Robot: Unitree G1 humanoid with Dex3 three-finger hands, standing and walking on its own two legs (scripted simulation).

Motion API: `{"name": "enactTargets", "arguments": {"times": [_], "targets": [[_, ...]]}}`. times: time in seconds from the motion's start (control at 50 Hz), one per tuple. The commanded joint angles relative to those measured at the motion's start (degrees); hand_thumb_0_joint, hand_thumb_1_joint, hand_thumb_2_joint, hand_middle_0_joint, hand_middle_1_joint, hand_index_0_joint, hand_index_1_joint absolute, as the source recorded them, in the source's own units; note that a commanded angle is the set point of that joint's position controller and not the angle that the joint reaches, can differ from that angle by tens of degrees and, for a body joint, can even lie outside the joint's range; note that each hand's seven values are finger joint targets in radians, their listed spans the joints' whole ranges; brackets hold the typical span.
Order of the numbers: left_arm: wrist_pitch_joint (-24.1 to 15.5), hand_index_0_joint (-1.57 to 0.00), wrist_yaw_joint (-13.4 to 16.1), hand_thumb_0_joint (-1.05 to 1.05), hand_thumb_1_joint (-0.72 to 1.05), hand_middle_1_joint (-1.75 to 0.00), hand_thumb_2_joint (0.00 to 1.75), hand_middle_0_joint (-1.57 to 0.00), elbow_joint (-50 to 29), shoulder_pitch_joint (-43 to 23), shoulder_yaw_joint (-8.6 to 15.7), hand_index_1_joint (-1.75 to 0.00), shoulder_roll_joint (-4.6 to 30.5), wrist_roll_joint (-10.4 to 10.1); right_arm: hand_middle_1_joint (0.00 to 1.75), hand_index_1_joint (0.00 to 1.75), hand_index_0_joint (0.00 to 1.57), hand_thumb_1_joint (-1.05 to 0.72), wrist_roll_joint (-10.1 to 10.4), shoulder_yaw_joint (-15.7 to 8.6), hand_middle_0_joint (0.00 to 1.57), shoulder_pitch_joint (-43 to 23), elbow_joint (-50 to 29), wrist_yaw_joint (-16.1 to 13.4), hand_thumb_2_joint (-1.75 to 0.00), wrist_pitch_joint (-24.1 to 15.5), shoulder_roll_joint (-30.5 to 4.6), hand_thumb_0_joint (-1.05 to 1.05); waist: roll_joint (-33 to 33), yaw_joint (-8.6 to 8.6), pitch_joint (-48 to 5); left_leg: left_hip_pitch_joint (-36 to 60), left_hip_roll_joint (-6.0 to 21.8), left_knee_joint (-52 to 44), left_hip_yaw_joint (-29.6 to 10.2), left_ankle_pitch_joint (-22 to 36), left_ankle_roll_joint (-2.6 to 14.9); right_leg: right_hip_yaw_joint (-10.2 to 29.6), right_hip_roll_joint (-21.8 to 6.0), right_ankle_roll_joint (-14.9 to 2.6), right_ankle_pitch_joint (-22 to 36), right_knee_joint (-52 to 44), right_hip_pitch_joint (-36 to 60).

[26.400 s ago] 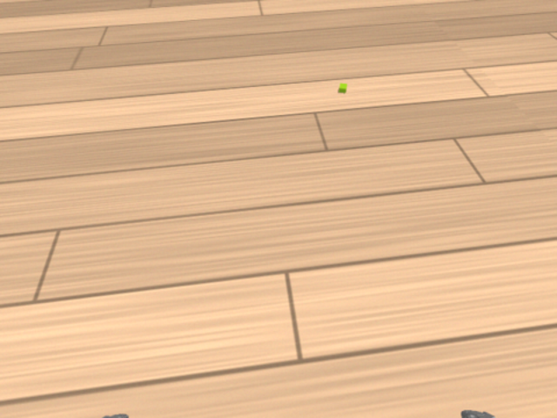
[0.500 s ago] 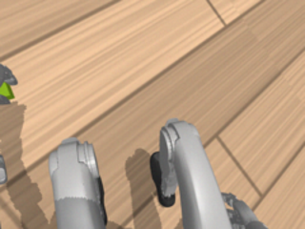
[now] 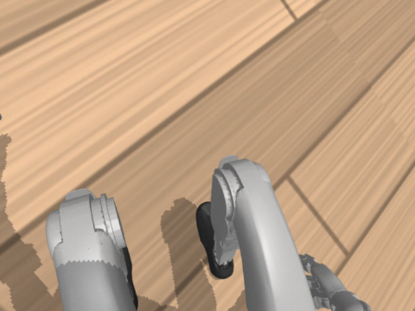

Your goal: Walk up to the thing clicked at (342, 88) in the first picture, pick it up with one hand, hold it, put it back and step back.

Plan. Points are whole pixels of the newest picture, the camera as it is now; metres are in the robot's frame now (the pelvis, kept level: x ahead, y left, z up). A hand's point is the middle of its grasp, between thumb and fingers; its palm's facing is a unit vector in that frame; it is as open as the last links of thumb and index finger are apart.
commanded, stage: lower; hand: left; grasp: from above
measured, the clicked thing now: out of the picture +0.46 +0.36 -0.23
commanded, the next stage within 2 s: rest in 0.06 s
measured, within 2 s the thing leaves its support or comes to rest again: rests again in 0.94 s
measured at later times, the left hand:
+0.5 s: hand out of the picture +0.45 +0.34 -0.24, palm faces -0.47 -0.12 -0.87, open 6.0 cm
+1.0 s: hand out of the picture +0.45 +0.34 -0.26, palm faces -0.46 -0.13 -0.88, open 5.8 cm
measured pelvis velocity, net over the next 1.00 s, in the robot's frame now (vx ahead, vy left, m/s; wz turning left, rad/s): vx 0.00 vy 0.01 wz -0.08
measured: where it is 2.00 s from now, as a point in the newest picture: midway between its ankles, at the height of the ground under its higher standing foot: (172, 269)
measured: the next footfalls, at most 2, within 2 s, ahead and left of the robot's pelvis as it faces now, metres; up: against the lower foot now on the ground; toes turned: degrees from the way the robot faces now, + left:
none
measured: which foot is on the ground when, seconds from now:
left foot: down 0.00-1.00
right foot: down 0.00-1.00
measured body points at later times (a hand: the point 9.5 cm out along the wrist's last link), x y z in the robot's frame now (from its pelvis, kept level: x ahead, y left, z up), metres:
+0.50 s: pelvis +0.00 +0.00 -0.02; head +0.28 +0.11 +0.32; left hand +0.47 +0.35 -0.19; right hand +0.06 -0.27 -0.10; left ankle +0.07 +0.12 -0.29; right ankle +0.10 -0.13 -0.29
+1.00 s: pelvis +0.00 +0.01 -0.02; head +0.28 +0.12 +0.30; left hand +0.47 +0.34 -0.21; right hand +0.05 -0.27 -0.08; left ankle +0.07 +0.12 -0.29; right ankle +0.10 -0.13 -0.29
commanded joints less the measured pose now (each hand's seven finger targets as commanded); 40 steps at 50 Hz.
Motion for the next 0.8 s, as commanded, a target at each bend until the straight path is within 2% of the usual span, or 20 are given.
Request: {"name": "enactTargets", "arguments": {"times": [0.0, 0.02, 0.16, 0.24, 0.38, 0.42, 0.46, 0.48, 0.5, 0.52, 0.54, 0.56, 0.58, 0.6, 0.64, 0.66, 0.7, 0.72, 0.76, 0.78], "targets": [[-1.3, -1.21, 3.8, 0.00, 0.82, -0.26, 0.20, -1.15, -6.4, -16.9, 1.9, -0.19, 17.2, -0.1, 0.30, 0.30, 0.20, -0.90, -0.9, -4.0, 0.20, 12.7, 0.5, -0.3, -0.90, 0.3, -15.4, 0.00, 21.2, -1.52, -39.6, 30.1, -0.1, -12.1, 5.1, 13.7, 1.27, -5.1, 2.5, -4.21, 14.2, -11.0, 18.5], [-1.7, -1.21, 4.4, 0.00, 0.83, -0.25, 0.18, -1.14, -7.6, -18.0, 2.9, -0.18, 18.3, -0.2, 0.30, 0.30, 0.20, -0.90, -1.1, -4.0, 0.20, 12.9, 0.5, -0.4, -0.90, 0.2, -15.8, 0.00, 21.4, -1.49, -40.1, 30.6, -0.1, -12.0, 5.0, 13.8, 1.22, -5.3, 2.5, -4.19, 14.2, -11.0, 18.6], [-1.6, -1.19, 8.0, 0.00, 0.82, -0.22, 0.18, -1.12, -5.6, -17.6, 3.6, -0.16, 20.8, 1.7, 0.30, 0.30, 0.20, -0.89, -2.1, -3.0, 0.20, 11.6, 0.8, -0.3, -0.89, -0.5, -16.4, 0.00, 24.5, -1.24, -39.4, 30.1, 0.2, -11.7, 4.7, 12.2, 0.97, -6.1, 2.9, -4.43, 13.1, -9.6, 17.0], [-0.5, -1.15, 9.1, 0.00, 0.77, -0.23, 0.18, -1.08, -4.3, -17.4, 3.2, -0.16, 19.8, 1.6, 0.30, 0.30, 0.20, -0.89, -2.6, -2.7, 0.20, 11.5, 0.8, -0.1, -0.89, -1.3, -16.9, 0.00, 25.0, -2.23, -38.4, 31.6, 0.4, -11.4, 3.8, 13.1, 0.73, -7.1, 3.0, -4.34, 13.6, -8.5, 15.2], [1.2, -1.18, 9.2, 0.00, 0.80, -0.28, 0.27, -1.12, -2.4, -15.6, 2.7, -0.22, 20.2, 0.2, 0.30, 0.30, 0.20, -0.89, -3.2, -1.8, 0.20, 11.6, 0.6, 0.5, -0.89, -2.4, -17.2, 0.00, 25.3, -3.02, -38.4, 31.4, 0.7, -10.1, 3.4, 16.2, 0.77, -7.1, 3.2, -3.99, 16.8, -8.0, 17.5], [1.3, -1.17, 8.9, 0.00, 0.79, -0.28, 0.23, -1.10, -1.6, -15.4, 1.8, -0.21, 19.9, 0.1, 0.30, 0.30, 0.20, -0.89, -3.0, -1.2, 0.20, 11.7, 0.6, 0.6, -0.89, -2.6, -17.3, 0.00, 25.0, -3.57, -37.2, 31.0, 0.8, -9.6, 3.3, 16.9, 0.71, -7.1, 3.3, -4.14, 17.3, -7.8, 17.9], [1.2, -1.15, 8.8, 0.00, 0.76, -0.29, 0.24, -1.08, -3.1, -15.1, 2.4, -0.22, 21.1, 0.1, 0.30, 0.30, 0.20, -0.89, -3.1, -0.9, 0.20, 11.4, 0.3, 0.7, -0.89, -2.7, -17.5, 0.00, 25.8, -3.02, -38.4, 32.3, 0.8, -9.8, 3.1, 17.8, 0.65, -7.2, 3.4, -4.11, 17.8, -7.8, 18.6], [1.0, -1.14, 8.9, 0.00, 0.75, -0.29, 0.22, -1.07, -2.5, -14.8, 2.5, -0.22, 21.3, -0.4, 0.30, 0.30, 0.20, -0.89, -3.1, -0.8, 0.20, 11.3, 0.3, 0.7, -0.89, -2.7, -17.8, 0.00, 25.7, -3.12, -38.3, 31.8, 0.9, -9.5, 3.0, 17.8, 0.59, -7.3, 3.5, -4.16, 17.9, -7.8, 18.9], [1.0, -1.15, 8.9, 0.00, 0.76, -0.28, 0.24, -1.09, -1.6, -14.3, 3.1, -0.22, 21.9, 0.0, 0.30, 0.30, 0.20, -0.89, -3.4, -0.8, 0.20, 11.2, -0.8, 0.7, -0.89, -2.9, -18.9, 0.00, 24.6, -4.15, -36.7, 30.8, 0.8, -8.6, 3.2, 18.3, 0.61, -7.6, 3.3, -4.22, 18.4, -7.9, 18.9], [0.8, -1.16, 9.0, 0.00, 0.77, -0.29, 0.27, -1.09, -1.6, -14.0, 3.9, -0.23, 22.8, -0.1, 0.30, 0.30, 0.20, -0.89, -3.3, -0.8, 0.20, 11.2, -0.6, 0.7, -0.89, -3.0, -19.0, 0.00, 24.0, -3.98, -36.7, 30.3, 0.8, -8.7, 3.0, 17.5, 0.64, -7.5, 3.4, -4.19, 17.8, -7.9, 19.3], [0.5, -1.16, 9.1, 0.00, 0.77, -0.28, 0.28, -1.11, -3.6, -15.1, 3.1, -0.22, 22.0, 0.0, 0.30, 0.30, 0.20, -0.89, -3.4, -0.3, 0.20, 11.3, -0.6, 0.7, -0.89, -2.9, -18.5, 0.00, 25.5, -3.60, -37.4, 31.4, 0.8, -9.3, 3.1, 18.4, 0.42, -7.5, 3.4, -4.23, 18.2, -7.9, 19.9], [0.2, -1.18, 9.4, 0.00, 0.81, -0.29, 0.27, -1.12, -2.6, -14.8, 3.6, -0.23, 22.2, -0.2, 0.30, 0.30, 0.20, -0.89, -3.6, -0.1, 0.20, 10.8, -0.8, 0.8, -0.89, -2.8, -18.7, 0.00, 26.3, -3.59, -37.5, 32.3, 0.9, -9.7, 2.5, 18.4, 0.19, -8.1, 3.4, -4.39, 17.8, -7.4, 18.8], [0.2, -1.19, 9.6, 0.00, 0.83, -0.31, 0.27, -1.12, -0.2, -13.1, 4.4, -0.24, 23.3, 0.3, 0.30, 0.30, 0.20, -0.89, -3.8, -0.3, 0.20, 10.3, -1.1, 0.7, -0.89, -2.9, -19.6, 0.00, 26.1, -3.97, -35.4, 32.0, 1.0, -9.5, 2.1, 17.8, 0.06, -8.5, 3.4, -4.53, 17.0, -7.0, 17.2], [-0.1, -1.18, 9.5, 0.00, 0.81, -0.30, 0.28, -1.12, -0.8, -13.6, 3.3, -0.24, 22.5, 0.3, 0.30, 0.30, 0.20, -0.90, -3.8, 0.1, 0.20, 9.8, -1.6, 0.8, -0.89, -3.0, -19.2, 0.00, 26.0, -4.16, -35.0, 31.2, 1.0, -9.6, 2.1, 16.8, 0.11, -8.5, 3.5, -4.43, 16.3, -7.3, 17.5], [-0.1, -1.19, 10.0, 0.00, 0.83, -0.33, 0.28, -1.12, 0.0, -12.9, 4.7, -0.25, 24.8, 1.5, 0.30, 0.30, 0.20, -0.89, -4.1, 0.2, 0.20, 10.7, -1.2, 0.9, -0.89, -2.9, -19.6, 0.00, 26.2, -4.43, -35.2, 32.0, 1.2, -9.3, 2.1, 17.4, 0.21, -8.4, 3.6, -4.22, 17.2, -6.9, 18.3], [-0.4, -1.19, 10.2, 0.00, 0.83, -0.32, 0.27, -1.12, -1.8, -15.0, 2.9, -0.24, 23.0, 1.0, 0.30, 0.30, 0.20, -0.90, -4.2, 0.7, 0.20, 9.4, -1.9, 1.0, -0.89, -3.1, -18.7, 0.00, 27.4, -4.27, -35.5, 30.8, 1.2, -9.5, 2.5, 16.2, 0.27, -8.1, 3.8, -4.22, 16.8, -7.3, 19.1], [-0.3, -1.21, 11.3, 0.00, 0.86, -0.33, 0.28, -1.14, 1.1, -13.7, 4.9, -0.25, 25.4, 1.2, 0.30, 0.30, 0.20, -0.90, -4.8, 1.0, 0.20, 9.9, -1.3, 0.9, -0.89, -3.2, -19.9, 0.00, 25.2, -5.09, -33.9, 29.1, 1.2, -8.5, 2.3, 15.5, 0.62, -8.5, 3.8, -4.03, 16.8, -7.5, 19.4], [-0.4, -1.20, 11.2, 0.00, 0.84, -0.31, 0.28, -1.13, 1.5, -14.6, 3.5, -0.25, 24.3, 1.3, 0.30, 0.30, 0.20, -0.90, -4.8, 1.2, 0.20, 9.5, -2.0, 1.0, -0.89, -3.5, -20.2, 0.00, 24.1, -5.81, -32.0, 27.8, 1.1, -7.9, 2.5, 13.9, 0.81, -8.3, 3.8, -3.98, 15.6, -7.9, 18.4], [-0.7, -1.20, 11.8, 0.00, 0.86, -0.34, 0.26, -1.12, 1.3, -15.1, 3.3, -0.26, 25.2, 1.5, 0.30, 0.30, 0.20, -0.90, -5.0, 1.7, 0.20, 8.8, -1.6, 0.9, -0.89, -3.7, -19.7, 0.00, 25.2, -5.44, -33.2, 28.2, 1.4, -8.8, 2.3, 12.3, 0.81, -8.2, 4.2, -3.96, 14.5, -8.2, 19.3], [-0.6, -1.20, 11.8, 0.00, 0.85, -0.33, 0.25, -1.12, 1.5, -15.7, 2.4, -0.25, 24.1, 1.3, 0.30, 0.30, 0.20, -0.90, -5.0, 1.7, 0.20, 8.5, -1.8, 0.9, -0.89, -4.0, -19.9, 0.00, 24.7, -5.89, -32.3, 27.7, 1.3, -8.6, 2.1, 11.6, 0.80, -8.6, 4.1, -3.91, 14.0, -8.1, 18.2]]}}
